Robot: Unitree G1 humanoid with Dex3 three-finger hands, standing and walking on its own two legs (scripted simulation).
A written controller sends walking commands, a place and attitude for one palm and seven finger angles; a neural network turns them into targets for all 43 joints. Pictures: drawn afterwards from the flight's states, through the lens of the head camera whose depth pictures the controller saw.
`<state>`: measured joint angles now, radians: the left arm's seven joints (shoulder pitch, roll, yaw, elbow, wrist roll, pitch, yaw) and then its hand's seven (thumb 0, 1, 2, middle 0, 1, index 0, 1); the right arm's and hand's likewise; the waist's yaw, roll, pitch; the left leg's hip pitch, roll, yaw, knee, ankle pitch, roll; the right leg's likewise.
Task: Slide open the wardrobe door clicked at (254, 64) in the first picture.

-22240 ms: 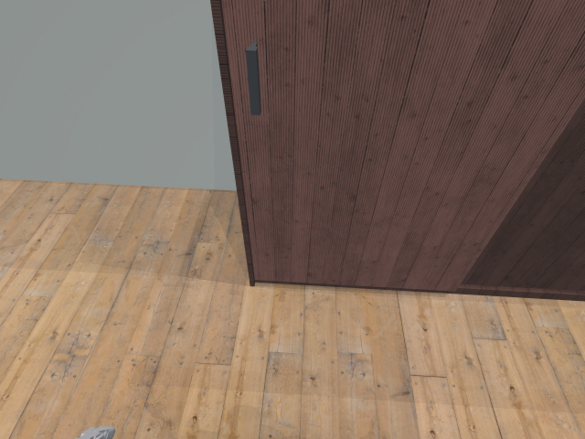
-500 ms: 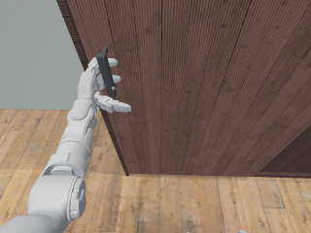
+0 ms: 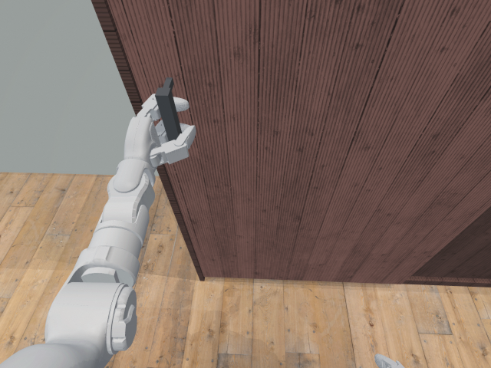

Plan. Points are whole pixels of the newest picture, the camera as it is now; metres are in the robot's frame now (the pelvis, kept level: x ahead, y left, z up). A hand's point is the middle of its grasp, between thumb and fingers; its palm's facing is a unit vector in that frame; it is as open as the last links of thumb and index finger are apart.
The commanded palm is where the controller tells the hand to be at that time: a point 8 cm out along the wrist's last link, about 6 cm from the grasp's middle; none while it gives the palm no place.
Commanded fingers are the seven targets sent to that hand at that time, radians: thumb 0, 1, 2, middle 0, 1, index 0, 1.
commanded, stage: grip the handle and tug to test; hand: left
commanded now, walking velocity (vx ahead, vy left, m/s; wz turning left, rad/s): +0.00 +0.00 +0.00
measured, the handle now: (174, 119) +0.50 +0.13 +0.13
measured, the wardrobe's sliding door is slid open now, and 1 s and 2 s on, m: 0.00 0.00 0.00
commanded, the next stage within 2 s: tug the door sideways, standing still in 0.80 s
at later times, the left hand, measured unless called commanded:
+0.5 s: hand (181, 142) +0.44 +0.11 +0.13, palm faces -0.05 -1.00 +0.00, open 5.9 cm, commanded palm +0.40 +0.17 +0.13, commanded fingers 0.00 0.90 0.90 -0.45 -1.40 -0.45 -1.40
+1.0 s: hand (182, 143) +0.44 +0.11 +0.13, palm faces -0.05 -1.00 +0.00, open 6.0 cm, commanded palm +0.42 +0.15 +0.13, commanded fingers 0.00 0.90 0.90 -0.45 -1.40 -0.45 -1.40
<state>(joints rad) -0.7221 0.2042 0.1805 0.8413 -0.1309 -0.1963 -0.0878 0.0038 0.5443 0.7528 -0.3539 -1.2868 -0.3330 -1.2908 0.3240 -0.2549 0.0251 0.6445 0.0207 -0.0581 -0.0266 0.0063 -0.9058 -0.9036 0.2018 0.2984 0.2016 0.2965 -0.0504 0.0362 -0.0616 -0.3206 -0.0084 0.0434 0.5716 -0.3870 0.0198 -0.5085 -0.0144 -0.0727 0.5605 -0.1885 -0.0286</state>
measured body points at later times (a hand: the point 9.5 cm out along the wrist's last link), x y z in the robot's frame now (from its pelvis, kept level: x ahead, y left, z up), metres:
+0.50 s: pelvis +0.00 +0.00 +0.00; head +0.04 -0.01 +0.45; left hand +0.44 +0.17 +0.13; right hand +0.09 -0.25 -0.12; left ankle -0.07 +0.10 -0.73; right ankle +0.05 -0.10 -0.73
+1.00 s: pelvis +0.04 +0.01 +0.01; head +0.07 -0.01 +0.46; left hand +0.44 +0.16 +0.13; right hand +0.14 -0.24 -0.10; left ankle -0.06 +0.10 -0.72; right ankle +0.05 -0.10 -0.73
